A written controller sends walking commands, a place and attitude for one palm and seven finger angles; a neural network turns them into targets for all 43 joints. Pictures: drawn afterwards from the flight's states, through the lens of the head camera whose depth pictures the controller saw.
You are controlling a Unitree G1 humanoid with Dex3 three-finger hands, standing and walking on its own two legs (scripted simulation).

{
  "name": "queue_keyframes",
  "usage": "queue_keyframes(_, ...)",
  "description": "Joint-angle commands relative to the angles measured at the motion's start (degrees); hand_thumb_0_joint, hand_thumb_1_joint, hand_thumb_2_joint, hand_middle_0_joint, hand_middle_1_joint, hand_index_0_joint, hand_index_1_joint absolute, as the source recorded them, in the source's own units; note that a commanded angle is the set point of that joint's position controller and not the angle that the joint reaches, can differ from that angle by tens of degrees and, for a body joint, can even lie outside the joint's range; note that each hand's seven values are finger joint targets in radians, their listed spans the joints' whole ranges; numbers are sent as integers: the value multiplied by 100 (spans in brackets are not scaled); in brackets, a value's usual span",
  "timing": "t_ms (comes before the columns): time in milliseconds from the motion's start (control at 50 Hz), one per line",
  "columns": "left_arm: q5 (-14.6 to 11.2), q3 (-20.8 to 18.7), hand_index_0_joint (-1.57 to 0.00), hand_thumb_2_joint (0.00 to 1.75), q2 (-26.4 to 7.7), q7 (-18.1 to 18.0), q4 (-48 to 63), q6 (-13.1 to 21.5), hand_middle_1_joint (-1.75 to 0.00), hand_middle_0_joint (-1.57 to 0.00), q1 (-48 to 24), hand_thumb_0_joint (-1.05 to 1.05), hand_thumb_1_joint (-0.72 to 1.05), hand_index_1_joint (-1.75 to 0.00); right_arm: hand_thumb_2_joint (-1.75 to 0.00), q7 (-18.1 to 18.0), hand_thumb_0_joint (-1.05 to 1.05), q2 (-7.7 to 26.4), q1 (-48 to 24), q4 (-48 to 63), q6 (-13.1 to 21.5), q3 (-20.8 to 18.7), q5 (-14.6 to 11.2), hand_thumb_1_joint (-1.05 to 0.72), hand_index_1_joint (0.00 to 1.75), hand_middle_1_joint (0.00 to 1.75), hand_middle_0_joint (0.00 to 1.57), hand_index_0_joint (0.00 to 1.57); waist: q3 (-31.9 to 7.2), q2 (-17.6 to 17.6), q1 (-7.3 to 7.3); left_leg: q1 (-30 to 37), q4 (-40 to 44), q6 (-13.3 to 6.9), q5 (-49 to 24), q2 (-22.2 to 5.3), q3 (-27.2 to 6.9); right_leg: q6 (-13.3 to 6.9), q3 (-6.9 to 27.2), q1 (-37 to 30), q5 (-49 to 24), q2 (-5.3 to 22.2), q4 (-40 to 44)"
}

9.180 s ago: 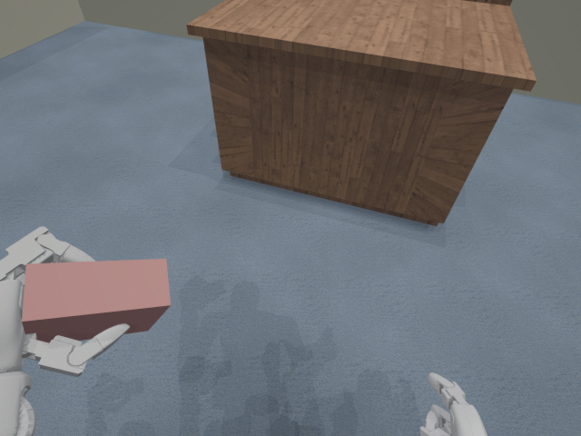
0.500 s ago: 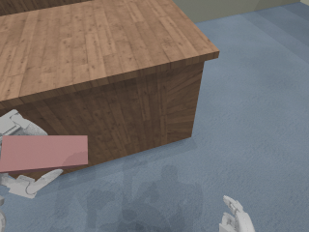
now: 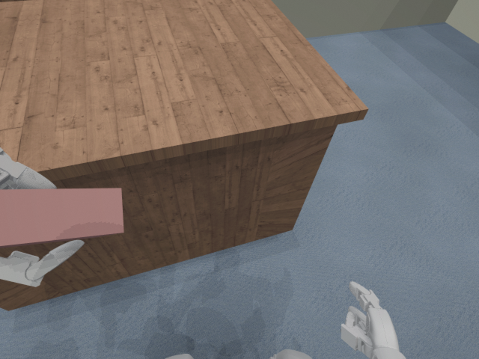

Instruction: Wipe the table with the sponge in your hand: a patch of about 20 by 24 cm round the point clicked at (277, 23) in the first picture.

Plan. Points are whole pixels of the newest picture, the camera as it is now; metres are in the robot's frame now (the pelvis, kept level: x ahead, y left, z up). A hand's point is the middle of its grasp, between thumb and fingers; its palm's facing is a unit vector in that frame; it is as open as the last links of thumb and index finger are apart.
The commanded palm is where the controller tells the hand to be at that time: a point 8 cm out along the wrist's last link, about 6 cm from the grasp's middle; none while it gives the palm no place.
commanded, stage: take the last steps up to it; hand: left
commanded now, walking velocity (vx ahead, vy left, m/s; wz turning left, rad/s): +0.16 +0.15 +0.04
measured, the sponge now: (72, 217) +0.25 +0.22 +0.17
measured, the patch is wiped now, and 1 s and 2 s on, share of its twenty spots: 0.00 0.00 0.00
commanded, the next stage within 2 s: come to a stop and stand still in 0.02 s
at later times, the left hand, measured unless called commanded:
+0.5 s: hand (46, 223) +0.24 +0.24 +0.16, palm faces +0.35 -0.83 -0.43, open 9.6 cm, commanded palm +0.17 +0.30 +0.19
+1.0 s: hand out of the picture +0.20 +0.36 +0.16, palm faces +0.36 -0.83 -0.43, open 9.5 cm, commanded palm +0.13 +0.39 +0.19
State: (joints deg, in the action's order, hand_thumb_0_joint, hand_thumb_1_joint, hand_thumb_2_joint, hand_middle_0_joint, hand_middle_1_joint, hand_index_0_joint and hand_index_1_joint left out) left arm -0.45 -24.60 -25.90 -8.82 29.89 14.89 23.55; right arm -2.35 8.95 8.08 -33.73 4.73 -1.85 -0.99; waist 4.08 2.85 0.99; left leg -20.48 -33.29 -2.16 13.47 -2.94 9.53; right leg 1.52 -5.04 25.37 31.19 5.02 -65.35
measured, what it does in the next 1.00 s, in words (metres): steps to the left: right foot, then left foot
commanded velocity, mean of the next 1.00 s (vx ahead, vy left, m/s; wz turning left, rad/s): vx -0.03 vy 0.02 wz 0.00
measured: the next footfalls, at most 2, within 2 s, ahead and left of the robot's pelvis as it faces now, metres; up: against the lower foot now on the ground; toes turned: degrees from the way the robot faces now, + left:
right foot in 0.20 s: +0.08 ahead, -0.08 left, +0.00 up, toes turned -8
left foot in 0.54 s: +0.06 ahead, +0.16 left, +0.00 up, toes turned +5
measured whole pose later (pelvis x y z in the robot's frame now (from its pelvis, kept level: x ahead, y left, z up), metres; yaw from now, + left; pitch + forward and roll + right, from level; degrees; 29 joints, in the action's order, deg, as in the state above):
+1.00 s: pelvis -0.04 +0.11 +0.01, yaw -2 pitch -2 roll -1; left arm 0.7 -20.0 -21.4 -7.6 24.5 8.3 22.1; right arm -1.6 9.5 13.2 -32.0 8.4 4.5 2.1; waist 5.8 1.0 -0.9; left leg -14.8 -25.4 -5.2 9.2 2.1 9.0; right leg -0.1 -1.7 14.1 11.4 1.0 -27.4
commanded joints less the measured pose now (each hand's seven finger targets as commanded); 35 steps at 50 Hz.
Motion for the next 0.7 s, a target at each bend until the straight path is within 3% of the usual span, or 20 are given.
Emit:
queue_keyframes(0, -149, -363, -120, 130, -480, -13, 1825, 373, -160, -120, 350, 0, 10, -160, -90, 43, 0, 854, -15, 693, 340, -214, -38, -90, 30, 30, 20, 20, -1117, -1633, -127, 987, 1378, -812, -1671, -1128, -1187, 35, -109, 299, -618, 22, 601)
queue_keyframes(80, -211, -342, -120, 130, -513, -38, 1692, 183, -160, -120, 550, 0, 10, -160, -90, -20, 0, 843, 72, 663, 429, -89, 7, -90, 30, 30, 20, 20, -1313, -1429, -86, 1093, 1272, -701, -1875, -1191, -1230, 55, -388, -411, -680, -240, 2126)
queue_keyframes(120, -222, -449, -120, 130, -613, -79, 1637, 99, -160, -120, 482, 0, 10, -160, -90, -85, 0, 826, 83, 689, 398, -34, 22, -90, 30, 30, 20, 20, -1397, -1269, -88, 1359, 1048, -536, -2178, -1198, -1202, 42, -415, -622, -849, -335, 2853)
queue_keyframes(180, -206, -512, -120, 130, -621, -107, 1141, -17, -160, -120, 248, 0, 10, -160, -90, -142, 0, 813, 35, 664, 266, 44, 26, -90, 30, 30, 20, 20, -1319, -648, -112, 908, 491, -149, -1776, -1086, -1032, -33, -64, -1557, -2305, -176, 4092)
queue_keyframes(220, -204, -454, -120, 130, -671, -109, 851, -68, -160, -120, -56, 0, 10, -160, -90, -145, 0, 703, 38, 713, 194, 113, 13, -90, 30, 30, 20, 20, -1359, 347, 61, 268, -325, 263, -674, -377, -545, -466, 1361, -1995, -5109, 911, 4070)
queue_keyframes(240, -260, -300, -120, 130, -460, -75, 526, -140, -160, -120, -99, 0, 10, -160, -90, -115, 0, 733, 83, 698, 226, 56, -19, -90, 30, 30, 20, 20, -1164, 1050, 37, 56, -836, 452, 432, 94, -476, -796, 1797, -1918, -5842, 1313, 4132)
queue_keyframes(260, -251, -242, -120, 130, -437, -60, 413, -155, -160, -120, -118, 0, 10, -160, -90, -61, 0, 793, 43, 679, 228, 17, -16, -90, 30, 30, 20, 20, -1089, 1279, -27, -192, -1366, 442, 1290, 126, -710, -991, 1884, -1972, -6080, 1593, 4208)
queue_keyframes(300, -169, -328, -120, 130, -546, -91, 507, -162, -160, -120, -282, 0, 10, -160, -90, -76, 0, 717, -111, 675, 168, 99, -5, -90, 30, 30, 20, 20, -1041, 741, -75, -395, -1675, 402, 1630, 67, -952, -1024, 1699, -1998, -5953, 1671, 4136)
queue_keyframes(360, -74, -297, -120, 130, -568, -162, 1032, -78, -160, -120, -11, 0, 10, -160, -90, -149, 0, 625, -322, 779, 63, 205, 68, -90, 30, 30, 20, 20, -1239, 397, -152, -396, -1199, 389, 1334, 152, -695, -880, 982, -2506, -6404, 1376, 3852)
queue_keyframes(400, -68, -395, -120, 130, -689, -216, 1489, -57, -160, -120, 97, 0, 10, -160, -90, -183, 0, 645, -406, 875, 2, 187, 90, -90, 30, 30, 20, 20, -1323, 167, -178, -257, -794, 381, 1121, 200, -585, -828, 854, -2582, -6308, 1303, 3803)
queue_keyframes(480, -126, -531, -120, 130, -707, -279, 1880, -90, -160, -120, 658, 0, 10, -160, -90, -198, 0, 719, -121, 981, -157, 61, 118, -90, 30, 30, 20, 20, -1492, 19, -100, 478, 384, 394, -94, 214, -556, -618, 724, -2320, -5144, 1007, 3678)
queue_keyframes(500, -288, -3061, -120, 130, -5479, -352, 3226, 978, -160, -120, -5835, 0, 10, -160, -90, -435, 0, 997, 651, 1315, 277, 343, -113, -90, 30, 30, 20, 20, -1301, -1402, 41, 460, 1214, 315, -506, -70, -755, 194, 410, -1684, -3461, 298, 3544)
queue_keyframes(520, -202, -1932, -120, 130, -1949, -177, 132, 531, -160, -120, -2513, 0, 10, -160, -90, -244, 0, 280, 381, 938, 509, 178, -12, -90, 30, 30, 20, 20, -1544, -1039, -307, 322, 602, 218, -1193, -340, -951, -179, 291, -1327, -2188, 106, 3276)
queue_keyframes(540, -287, -1809, -120, 130, -1862, -177, 235, 474, -160, -120, -1666, 0, 10, -160, -90, -58, 0, 927, 287, 949, 496, 44, 187, -90, 30, 30, 20, 20, -1310, -960, -275, 198, 356, 345, -1115, -177, -765, -338, 595, -1596, -2600, -12, 3696)
queue_keyframes(560, -206, -1432, -120, 130, -1575, -77, -639, 400, -160, -120, -1403, 0, 10, -160, -90, 3, 0, 1138, 499, 927, 496, -71, 137, -90, 30, 30, 20, 20, -1398, -482, -310, 324, -200, 394, -619, -28, -632, -509, 1123, -1499, -2897, 395, 4147)
queue_keyframes(580, -288, -1051, -120, 130, -1370, 19, -270, 499, -160, -120, -1287, 0, 10, -160, -90, 33, 0, 1043, 634, 1039, 517, 22, 170, -90, 30, 30, 20, 20, -1443, -601, -235, 263, -339, 368, 11, 151, -724, -698, 1493, -1406, -2888, 789, 4279)
queue_keyframes(600, -366, -713, -120, 130, -810, 90, -449, 474, -160, -120, -820, 0, 10, -160, -90, 104, 0, 1022, 675, 1023, 552, 27, 175, -90, 30, 30, 20, 20, -1472, -532, -243, 383, -203, 343, 59, 139, -765, -731, 1391, -1453, -2921, 792, 4197)
queue_keyframes(620, -309, -338, -120, 130, -569, 106, -94, 457, -160, -120, -706, 0, 10, -160, -90, 176, 0, 1112, 711, 1019, 589, 11, 157, -90, 30, 30, 20, 20, -1298, -349, -229, 472, 47, 335, 8, 88, -745, -672, 1265, -1433, -2763, 681, 4244)
queue_keyframes(660, -264, 237, -120, 130, -124, 159, 447, 336, -160, -120, -588, 0, 10, -160, -90, 220, 0, 1182, 441, 1083, 699, -10, 137, -90, 30, 30, 20, 20, -759, -396, -175, 648, 665, 256, 332, -59, -843, -414, 788, -831, -1576, 225, 4333)
queue_keyframes(680, -208, 474, -120, 130, 63, 188, 585, 251, -160, -120, -510, 0, 10, -160, -90, 216, 0, 1205, 342, 1120, 730, 2, 123, -90, 30, 30, 20, 20, -499, -657, -171, 475, 1160, 202, 688, -235, -1021, -284, 547, -779, -1151, -79, 4247)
